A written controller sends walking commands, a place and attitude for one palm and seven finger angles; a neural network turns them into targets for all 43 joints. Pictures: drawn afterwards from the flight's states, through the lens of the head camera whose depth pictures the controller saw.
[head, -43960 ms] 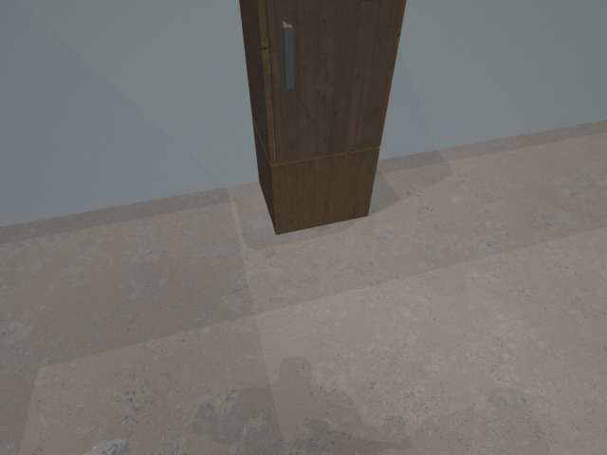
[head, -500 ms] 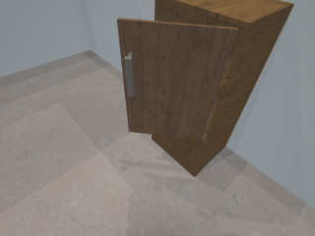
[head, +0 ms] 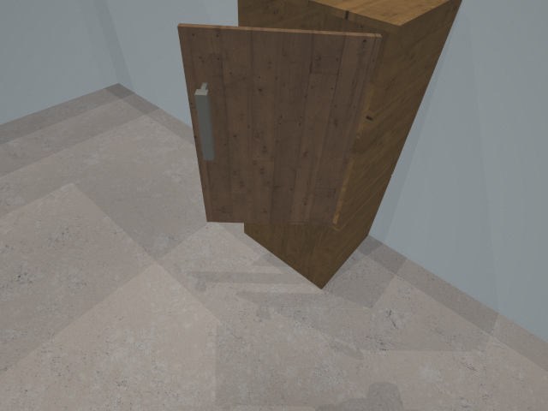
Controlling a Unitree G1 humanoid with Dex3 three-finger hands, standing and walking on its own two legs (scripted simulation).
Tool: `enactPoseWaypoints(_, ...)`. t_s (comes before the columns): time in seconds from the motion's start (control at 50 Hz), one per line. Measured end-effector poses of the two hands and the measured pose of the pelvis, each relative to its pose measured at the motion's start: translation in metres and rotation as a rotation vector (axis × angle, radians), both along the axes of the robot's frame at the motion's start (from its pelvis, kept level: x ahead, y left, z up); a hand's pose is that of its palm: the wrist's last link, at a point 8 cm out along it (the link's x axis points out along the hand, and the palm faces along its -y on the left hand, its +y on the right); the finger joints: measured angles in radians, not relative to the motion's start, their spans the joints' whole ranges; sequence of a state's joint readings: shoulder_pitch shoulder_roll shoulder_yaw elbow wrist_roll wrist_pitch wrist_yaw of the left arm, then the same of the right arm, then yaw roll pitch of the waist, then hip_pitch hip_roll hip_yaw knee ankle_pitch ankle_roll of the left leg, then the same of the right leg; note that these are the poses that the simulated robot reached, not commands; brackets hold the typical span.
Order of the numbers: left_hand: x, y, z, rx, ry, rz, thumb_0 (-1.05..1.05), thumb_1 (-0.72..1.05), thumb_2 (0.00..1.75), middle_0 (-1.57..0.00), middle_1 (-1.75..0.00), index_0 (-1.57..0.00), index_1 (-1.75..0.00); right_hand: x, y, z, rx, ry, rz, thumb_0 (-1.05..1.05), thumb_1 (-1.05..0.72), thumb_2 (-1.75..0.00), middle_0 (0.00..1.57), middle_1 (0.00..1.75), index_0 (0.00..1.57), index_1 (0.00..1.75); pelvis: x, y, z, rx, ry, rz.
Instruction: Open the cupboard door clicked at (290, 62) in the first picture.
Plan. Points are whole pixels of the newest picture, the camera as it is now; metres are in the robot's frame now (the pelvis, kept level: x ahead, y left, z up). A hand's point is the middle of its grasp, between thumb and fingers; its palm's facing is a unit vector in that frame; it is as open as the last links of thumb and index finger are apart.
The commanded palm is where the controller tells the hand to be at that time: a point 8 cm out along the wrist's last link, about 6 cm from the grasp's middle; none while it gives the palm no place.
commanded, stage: come to a stop and stand still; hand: left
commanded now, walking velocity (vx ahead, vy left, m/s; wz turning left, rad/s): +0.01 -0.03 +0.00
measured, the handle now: (206, 122) +0.72 +0.18 +0.04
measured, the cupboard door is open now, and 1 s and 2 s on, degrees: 41 41 41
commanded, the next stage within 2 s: look again from close up in 0.48 s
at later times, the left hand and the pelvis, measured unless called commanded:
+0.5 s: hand out of the picture -0.02 +0.13 -0.18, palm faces +0.01 -0.99 -0.15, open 7.3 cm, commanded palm none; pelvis +0.01 -0.02 +0.00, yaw -1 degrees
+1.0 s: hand out of the picture +0.00 +0.16 -0.17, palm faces +0.00 -0.98 -0.21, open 7.4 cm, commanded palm none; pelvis -0.01 -0.02 +0.00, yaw -1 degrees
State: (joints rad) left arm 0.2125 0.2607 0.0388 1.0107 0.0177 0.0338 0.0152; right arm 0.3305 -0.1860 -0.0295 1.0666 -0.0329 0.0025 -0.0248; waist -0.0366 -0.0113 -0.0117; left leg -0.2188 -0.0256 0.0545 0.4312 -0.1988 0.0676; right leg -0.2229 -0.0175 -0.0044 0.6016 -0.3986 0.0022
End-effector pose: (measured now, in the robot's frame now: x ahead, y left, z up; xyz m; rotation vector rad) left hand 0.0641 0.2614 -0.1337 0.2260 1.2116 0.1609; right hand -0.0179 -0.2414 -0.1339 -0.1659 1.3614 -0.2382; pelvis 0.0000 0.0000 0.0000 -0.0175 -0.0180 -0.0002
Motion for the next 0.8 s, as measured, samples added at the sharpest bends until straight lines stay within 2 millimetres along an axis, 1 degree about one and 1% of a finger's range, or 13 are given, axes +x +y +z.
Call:
enactPoseWaypoints(0.06,-0.003,-0.019,-0.005,-0.021,0.027,-0.017,0.00,0.91,0.90,-0.19,-0.30,-0.20,-0.30,-0.008,0.011,-0.008,0.052,0.020,-0.026,0.00,-0.90,-0.90,0.20,0.30,0.20,0.30,0.001,-0.006,-0.002,0.017,0.014,-0.014)
enactPoseWaypoints(0.14,-0.018,-0.047,-0.010,-0.062,0.075,-0.017,0.00,0.91,0.90,-0.19,-0.30,-0.20,-0.30,-0.013,0.022,-0.014,0.103,0.049,-0.037,0.00,-0.90,-0.90,0.20,0.30,0.20,0.30,0.003,-0.010,-0.002,0.007,0.004,-0.016)
enactPoseWaypoints(0.22,-0.039,-0.054,-0.014,-0.063,0.134,0.008,0.00,0.94,0.90,-0.20,-0.30,-0.20,-0.30,-0.012,0.027,-0.016,0.125,0.065,-0.039,0.00,-0.90,-0.90,0.20,0.30,0.20,0.30,0.007,-0.015,-0.002,0.014,-0.002,-0.018)
enactPoseWaypoints(0.28,-0.053,-0.060,-0.015,-0.072,0.174,0.023,0.00,0.94,0.90,-0.20,-0.30,-0.20,-0.30,-0.007,0.025,-0.017,0.125,0.070,-0.035,0.00,-0.90,-0.90,0.20,0.30,0.20,0.30,0.009,-0.018,-0.002,0.016,-0.003,-0.019)
enactPoseWaypoints(0.36,-0.071,-0.070,-0.015,-0.086,0.218,0.042,0.00,0.92,0.90,-0.20,-0.30,-0.20,-0.30,0.001,0.017,-0.016,0.106,0.075,-0.027,0.01,-0.91,-0.90,0.20,0.30,0.20,0.30,0.010,-0.019,-0.002,0.016,-0.002,-0.019)
enactPoseWaypoints(0.46,-0.085,-0.079,-0.015,-0.104,0.252,0.055,0.00,0.91,0.90,-0.20,-0.30,-0.20,-0.30,0.014,0.005,-0.013,0.076,0.051,-0.015,0.01,-0.91,-0.90,0.20,0.30,0.20,0.30,0.011,-0.021,-0.001,0.017,-0.002,-0.020)
enactPoseWaypoints(0.54,-0.089,-0.082,-0.015,-0.110,0.253,0.058,0.00,0.91,0.90,-0.20,-0.30,-0.20,-0.30,0.024,-0.002,-0.011,0.058,0.024,-0.003,0.00,-0.91,-0.90,0.20,0.30,0.20,0.30,0.010,-0.022,0.000,0.018,-0.005,-0.019)
enactPoseWaypoints(0.64,-0.086,-0.081,-0.015,-0.107,0.232,0.055,0.00,0.90,0.90,-0.20,-0.30,-0.20,-0.30,0.032,-0.006,-0.009,0.049,-0.004,0.011,0.00,-0.91,-0.90,0.20,0.30,0.20,0.30,0.007,-0.022,0.001,0.018,-0.009,-0.019)
enactPoseWaypoints(0.72,-0.081,-0.077,-0.014,-0.097,0.209,0.050,0.00,0.90,0.90,-0.20,-0.30,-0.20,-0.30,0.034,-0.007,-0.009,0.049,-0.017,0.018,0.00,-0.92,-0.90,0.20,0.30,0.20,0.30,0.004,-0.022,0.002,0.017,-0.011,-0.018)
enactPoseWaypoints(0.8,-0.077,-0.070,-0.012,-0.082,0.188,0.044,0.00,0.90,0.90,-0.20,-0.30,-0.20,-0.30,0.030,-0.006,-0.009,0.054,-0.017,0.020,0.00,-0.92,-0.90,0.20,0.30,0.20,0.30,0.001,-0.021,0.002,0.017,-0.013,-0.018)
